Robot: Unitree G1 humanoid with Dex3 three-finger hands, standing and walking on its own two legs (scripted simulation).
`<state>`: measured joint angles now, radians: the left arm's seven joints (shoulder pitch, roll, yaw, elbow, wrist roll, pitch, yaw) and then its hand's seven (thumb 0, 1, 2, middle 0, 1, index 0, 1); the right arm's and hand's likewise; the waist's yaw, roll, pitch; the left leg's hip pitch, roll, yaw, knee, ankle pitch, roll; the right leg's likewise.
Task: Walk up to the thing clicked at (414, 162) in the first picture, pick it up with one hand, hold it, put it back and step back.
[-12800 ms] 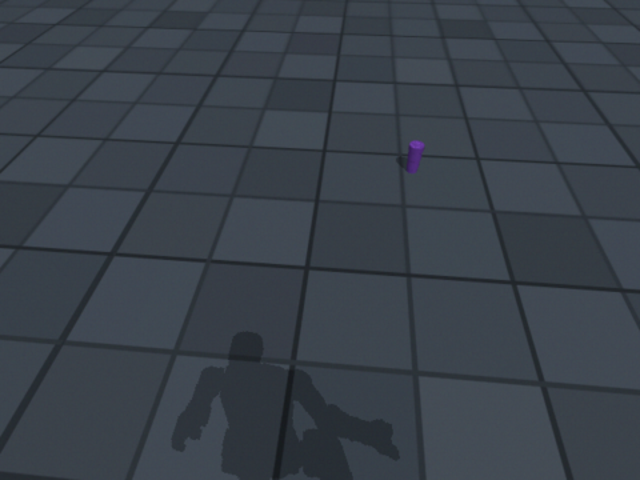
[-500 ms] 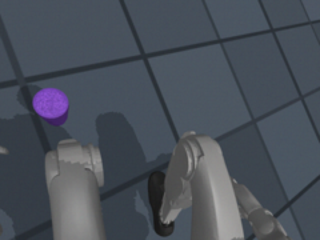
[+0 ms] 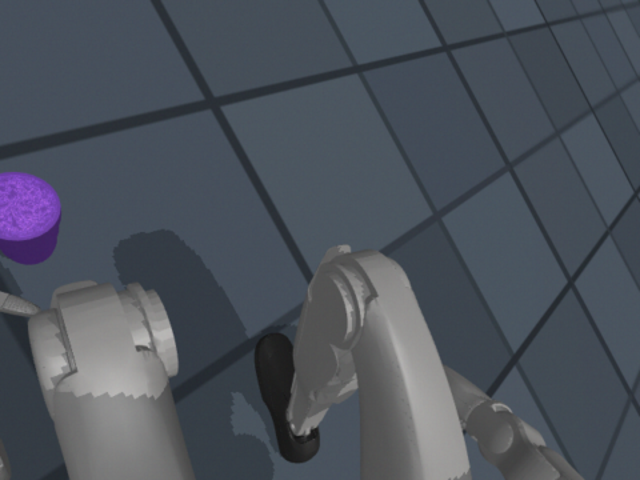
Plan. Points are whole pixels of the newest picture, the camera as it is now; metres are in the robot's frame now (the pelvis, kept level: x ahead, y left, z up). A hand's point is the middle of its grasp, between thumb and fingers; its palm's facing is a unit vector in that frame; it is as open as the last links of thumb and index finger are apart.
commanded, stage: close in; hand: left
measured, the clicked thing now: (24, 228) +0.43 +0.24 -0.20
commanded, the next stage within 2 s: rest palm in 0.18 s
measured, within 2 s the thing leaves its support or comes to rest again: leaves its support in 1.34 s
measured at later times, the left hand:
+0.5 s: hand (9, 236) +0.41 +0.25 -0.18, palm faces +0.23 -0.97 +0.01, open 15.3 cm
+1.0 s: hand (16, 218) +0.43 +0.25 -0.17, palm faces +0.23 -0.97 +0.00, open 10.1 cm
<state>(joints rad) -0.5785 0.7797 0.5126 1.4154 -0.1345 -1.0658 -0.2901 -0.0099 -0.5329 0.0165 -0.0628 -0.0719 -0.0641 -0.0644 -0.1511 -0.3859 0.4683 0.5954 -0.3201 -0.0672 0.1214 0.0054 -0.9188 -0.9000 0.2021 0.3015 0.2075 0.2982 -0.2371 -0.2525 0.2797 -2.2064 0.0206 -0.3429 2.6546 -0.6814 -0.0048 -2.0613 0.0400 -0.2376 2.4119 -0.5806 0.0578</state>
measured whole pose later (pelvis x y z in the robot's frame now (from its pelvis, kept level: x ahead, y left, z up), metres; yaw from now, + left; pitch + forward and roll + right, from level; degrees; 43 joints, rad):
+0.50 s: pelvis +0.00 +0.00 +0.00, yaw -2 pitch +9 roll -18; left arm -0.57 0.79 0.46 1.46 -0.11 -1.18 -0.08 -0.01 -0.24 0.20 -0.20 -0.16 -0.19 -0.17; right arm -0.17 -0.39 0.53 0.57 -0.38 -0.04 0.14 0.00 -0.90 -0.90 0.20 0.30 0.21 0.30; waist -0.26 -0.29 0.33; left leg -2.19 0.02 -0.39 2.68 -0.70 -0.01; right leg -2.03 0.06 -0.27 2.40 -0.58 0.07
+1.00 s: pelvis +0.00 +0.00 +0.00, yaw -2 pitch +10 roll -18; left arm -0.61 0.81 0.43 1.46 -0.07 -1.17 -0.01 0.06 -0.05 0.67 -0.77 -0.80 -0.60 -0.81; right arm -0.19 -0.38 0.54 0.56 -0.38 -0.01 0.15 0.00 -0.88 -0.89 0.20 0.30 0.21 0.30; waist -0.27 -0.29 0.33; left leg -2.19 0.02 -0.40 2.67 -0.71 -0.01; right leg -2.04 0.06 -0.28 2.39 -0.57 0.07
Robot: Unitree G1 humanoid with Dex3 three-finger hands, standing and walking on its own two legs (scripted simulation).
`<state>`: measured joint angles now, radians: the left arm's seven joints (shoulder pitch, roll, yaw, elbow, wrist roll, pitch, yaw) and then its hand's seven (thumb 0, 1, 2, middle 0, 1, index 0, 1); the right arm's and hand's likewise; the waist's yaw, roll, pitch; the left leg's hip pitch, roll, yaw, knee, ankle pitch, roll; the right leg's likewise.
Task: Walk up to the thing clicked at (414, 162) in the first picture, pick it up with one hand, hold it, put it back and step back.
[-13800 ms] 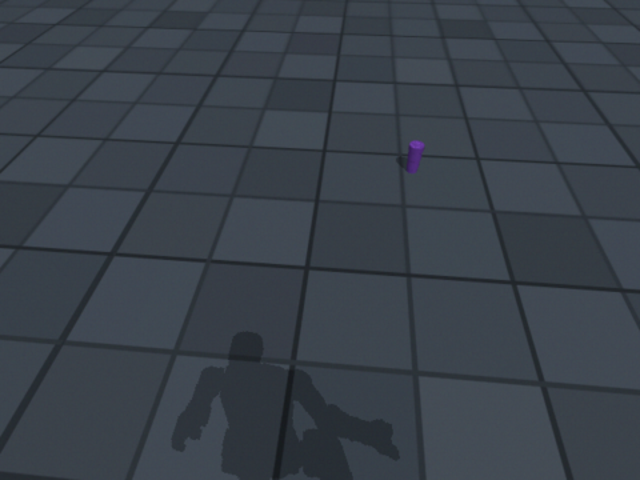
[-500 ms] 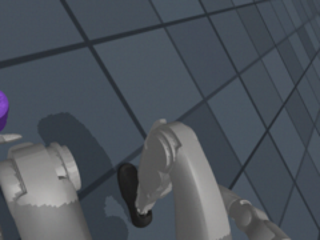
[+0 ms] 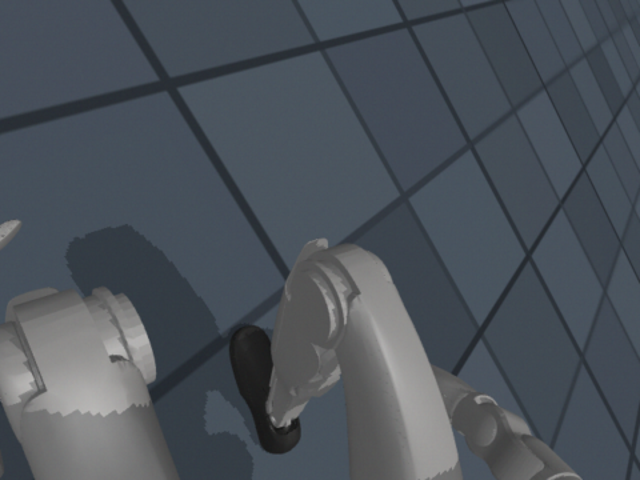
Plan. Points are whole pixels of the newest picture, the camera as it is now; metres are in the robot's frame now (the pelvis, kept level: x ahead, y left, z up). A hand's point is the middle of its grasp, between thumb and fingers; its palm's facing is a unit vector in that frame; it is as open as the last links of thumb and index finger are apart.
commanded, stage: settle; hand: left
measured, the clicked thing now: out of the picture +0.43 +0.26 -0.20
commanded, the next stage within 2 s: lift in 1.94 s
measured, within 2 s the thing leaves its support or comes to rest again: leaves its support in 0.34 s
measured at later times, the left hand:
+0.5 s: hand out of the picture +0.41 +0.28 -0.14, palm faces +0.27 -0.96 -0.02, open 10.3 cm
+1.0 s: hand out of the picture +0.40 +0.29 -0.02, palm faces +0.25 -0.97 -0.07, open 10.2 cm
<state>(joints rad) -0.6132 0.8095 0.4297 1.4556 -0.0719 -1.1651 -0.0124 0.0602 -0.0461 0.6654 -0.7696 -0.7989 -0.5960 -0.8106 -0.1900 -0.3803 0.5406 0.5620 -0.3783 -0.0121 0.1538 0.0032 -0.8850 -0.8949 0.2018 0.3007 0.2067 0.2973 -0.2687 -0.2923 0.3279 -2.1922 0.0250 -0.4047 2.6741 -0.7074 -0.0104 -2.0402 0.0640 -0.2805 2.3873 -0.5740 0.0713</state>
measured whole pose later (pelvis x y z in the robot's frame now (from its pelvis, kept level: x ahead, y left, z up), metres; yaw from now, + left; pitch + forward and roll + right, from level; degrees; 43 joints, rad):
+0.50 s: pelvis +0.01 +0.00 +0.01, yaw +1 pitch +13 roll -17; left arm -0.54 0.73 0.38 1.17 -0.08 -1.03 -0.03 0.07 -0.33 1.03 -0.79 -1.06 -0.63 -1.07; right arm -0.13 -0.37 0.44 0.59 -0.33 0.00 0.16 0.00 -0.91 -0.90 0.20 0.30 0.21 0.30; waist -0.22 -0.24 0.26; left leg -2.20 0.02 -0.37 2.64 -0.71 -0.01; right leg -2.05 0.05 -0.26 2.38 -0.60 0.06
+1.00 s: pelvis +0.02 -0.01 +0.04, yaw +7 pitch +25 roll -11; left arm -0.50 0.50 0.29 0.82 -0.12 -0.71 -0.12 0.07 -0.34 1.06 -0.81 -1.05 -0.65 -1.05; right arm 0.00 -0.32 0.18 0.64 -0.14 0.05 0.13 0.01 -0.89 -0.90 0.20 0.30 0.21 0.30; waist -0.13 -0.06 0.01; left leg -2.25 0.02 -0.21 2.48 -0.69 0.00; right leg -2.14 -0.01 -0.15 2.34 -0.64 0.03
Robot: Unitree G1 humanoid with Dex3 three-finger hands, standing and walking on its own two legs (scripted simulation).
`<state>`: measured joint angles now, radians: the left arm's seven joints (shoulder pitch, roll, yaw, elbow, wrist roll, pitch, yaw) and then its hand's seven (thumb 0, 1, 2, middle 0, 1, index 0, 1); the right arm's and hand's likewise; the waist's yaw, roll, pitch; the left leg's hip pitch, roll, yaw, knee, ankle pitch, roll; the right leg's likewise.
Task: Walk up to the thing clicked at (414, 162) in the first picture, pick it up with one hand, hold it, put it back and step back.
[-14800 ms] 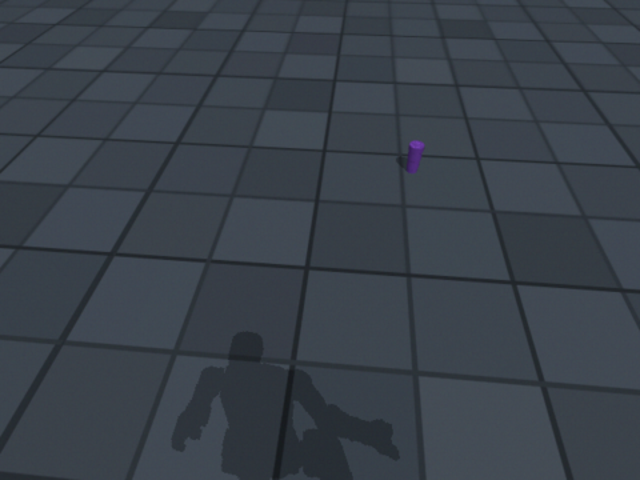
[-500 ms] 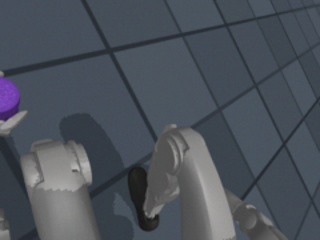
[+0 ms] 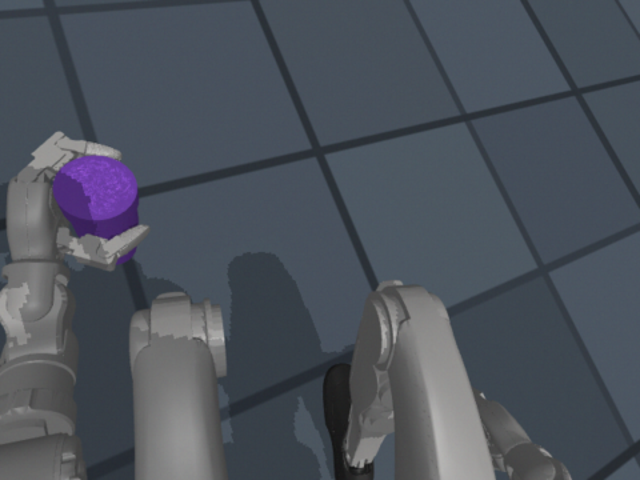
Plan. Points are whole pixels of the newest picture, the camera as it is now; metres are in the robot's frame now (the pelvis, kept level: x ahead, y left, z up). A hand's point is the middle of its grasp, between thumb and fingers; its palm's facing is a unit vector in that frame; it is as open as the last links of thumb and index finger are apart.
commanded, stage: settle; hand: left
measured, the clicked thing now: (106, 220) +0.41 +0.25 -0.09
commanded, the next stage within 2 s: lift in 0.94 s
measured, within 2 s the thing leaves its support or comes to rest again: neither
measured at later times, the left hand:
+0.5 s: hand (105, 181) +0.42 +0.24 +0.00, palm faces +0.12 -0.99 -0.05, open 10.3 cm
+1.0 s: hand (93, 168) +0.42 +0.24 +0.03, palm faces +0.13 -0.99 -0.05, open 10.3 cm
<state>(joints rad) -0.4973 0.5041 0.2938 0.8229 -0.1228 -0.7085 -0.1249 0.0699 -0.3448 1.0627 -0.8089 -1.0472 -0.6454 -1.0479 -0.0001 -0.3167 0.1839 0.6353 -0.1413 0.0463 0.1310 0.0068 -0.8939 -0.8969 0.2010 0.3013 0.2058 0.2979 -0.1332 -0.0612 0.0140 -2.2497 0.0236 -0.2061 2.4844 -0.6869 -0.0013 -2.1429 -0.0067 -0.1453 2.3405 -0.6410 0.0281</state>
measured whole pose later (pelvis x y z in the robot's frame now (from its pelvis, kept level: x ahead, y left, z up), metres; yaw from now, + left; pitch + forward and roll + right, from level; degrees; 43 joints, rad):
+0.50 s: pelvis +0.01 -0.01 +0.04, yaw +4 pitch +31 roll -6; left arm -0.52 0.40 0.33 0.78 -0.15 -0.60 -0.23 0.07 -0.38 1.11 -0.81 -1.06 -0.65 -1.06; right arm 0.04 -0.30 0.07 0.64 -0.06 0.04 0.06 0.01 -0.90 -0.90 0.20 0.30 0.20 0.30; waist -0.11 -0.01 -0.09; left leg -2.19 0.03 -0.13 2.34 -0.71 -0.02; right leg -2.13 -0.02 -0.08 2.27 -0.68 0.00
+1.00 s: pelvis +0.01 -0.01 +0.06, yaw +6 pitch +32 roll -5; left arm -0.56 0.38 0.34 0.83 -0.14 -0.59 -0.24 0.07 -0.40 1.13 -0.81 -1.07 -0.65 -1.07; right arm 0.09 -0.28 0.05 0.67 -0.06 0.02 0.06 0.01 -0.90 -0.90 0.20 0.30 0.20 0.30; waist -0.11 0.00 -0.12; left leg -2.14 0.03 -0.09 2.27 -0.69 -0.01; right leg -2.09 -0.03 -0.05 2.21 -0.68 0.01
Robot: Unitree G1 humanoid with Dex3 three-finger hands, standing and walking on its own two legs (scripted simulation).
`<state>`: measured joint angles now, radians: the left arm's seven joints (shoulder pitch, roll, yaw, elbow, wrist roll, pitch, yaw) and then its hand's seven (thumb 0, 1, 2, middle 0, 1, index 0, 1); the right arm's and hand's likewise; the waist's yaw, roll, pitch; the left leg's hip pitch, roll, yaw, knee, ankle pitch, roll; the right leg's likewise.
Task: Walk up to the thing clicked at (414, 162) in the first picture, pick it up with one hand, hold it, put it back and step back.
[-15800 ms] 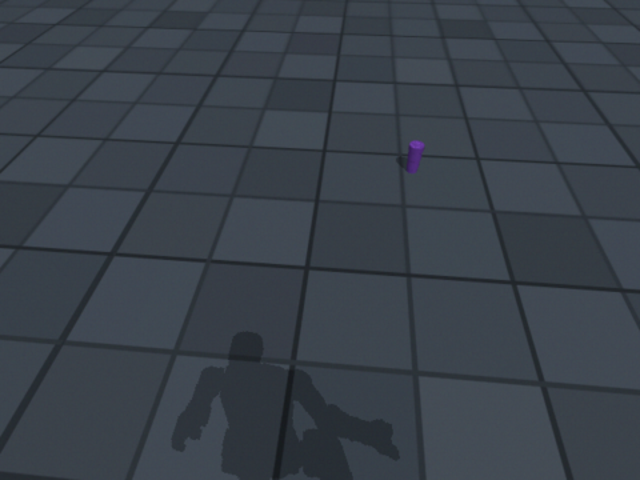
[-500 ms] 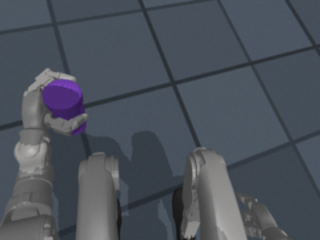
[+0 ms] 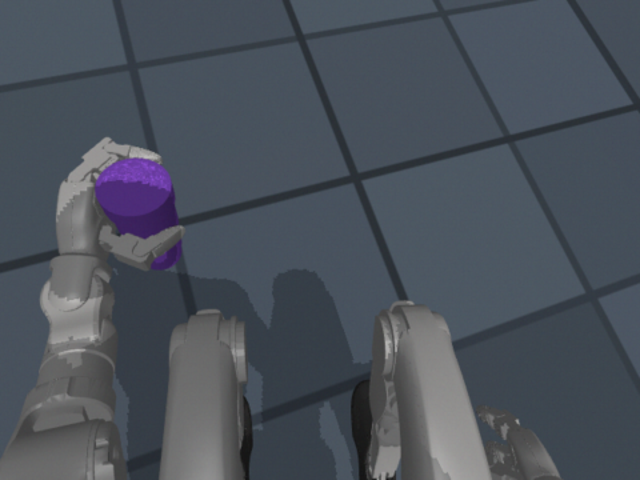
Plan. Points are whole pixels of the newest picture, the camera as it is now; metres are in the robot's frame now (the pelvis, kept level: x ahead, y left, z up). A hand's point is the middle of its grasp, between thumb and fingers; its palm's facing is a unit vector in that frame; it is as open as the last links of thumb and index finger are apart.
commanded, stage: lift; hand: left
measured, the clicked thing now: (149, 223) +0.43 +0.21 -0.06
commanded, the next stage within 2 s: none
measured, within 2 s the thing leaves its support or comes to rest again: neither
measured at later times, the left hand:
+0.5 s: hand (131, 201) +0.42 +0.20 +0.03, palm faces +0.01 -1.00 -0.03, open 10.3 cm
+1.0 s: hand (23, 109) +0.39 +0.20 +0.21, palm faces +0.03 -1.00 -0.04, open 10.3 cm
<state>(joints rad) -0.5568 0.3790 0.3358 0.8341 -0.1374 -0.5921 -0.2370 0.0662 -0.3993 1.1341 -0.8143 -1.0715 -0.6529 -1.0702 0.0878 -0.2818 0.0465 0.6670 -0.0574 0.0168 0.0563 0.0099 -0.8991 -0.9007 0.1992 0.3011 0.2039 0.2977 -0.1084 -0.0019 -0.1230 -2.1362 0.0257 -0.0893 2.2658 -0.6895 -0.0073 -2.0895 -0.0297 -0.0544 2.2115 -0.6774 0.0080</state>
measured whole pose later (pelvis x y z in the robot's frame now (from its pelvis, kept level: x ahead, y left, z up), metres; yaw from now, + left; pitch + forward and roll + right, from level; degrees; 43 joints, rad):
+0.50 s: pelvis +0.01 +0.00 +0.04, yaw +1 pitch +33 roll -3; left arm -0.46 0.33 0.30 0.70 -0.18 -0.52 -0.27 0.07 -0.40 1.14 -0.82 -1.07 -0.65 -1.07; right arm 0.11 -0.28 0.02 0.64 -0.01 -0.01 0.02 0.01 -0.92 -0.90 0.20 0.30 0.20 0.30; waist -0.09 0.01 -0.18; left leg -2.02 0.03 -0.06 2.12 -0.69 -0.01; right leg -1.98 -0.03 -0.04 2.08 -0.68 0.00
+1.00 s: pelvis +0.03 +0.00 +0.18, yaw +2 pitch +28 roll -3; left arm -0.19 0.28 0.18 0.30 -0.20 -0.30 -0.16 0.07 -0.41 1.14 -0.82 -1.06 -0.66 -1.06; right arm 0.13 -0.25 0.00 0.60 0.05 -0.03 -0.03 0.01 -0.89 -0.89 0.20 0.30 0.20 0.30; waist -0.04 0.03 -0.19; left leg -1.52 0.04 -0.05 1.69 -0.65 0.00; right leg -1.48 -0.02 -0.05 1.64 -0.63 0.01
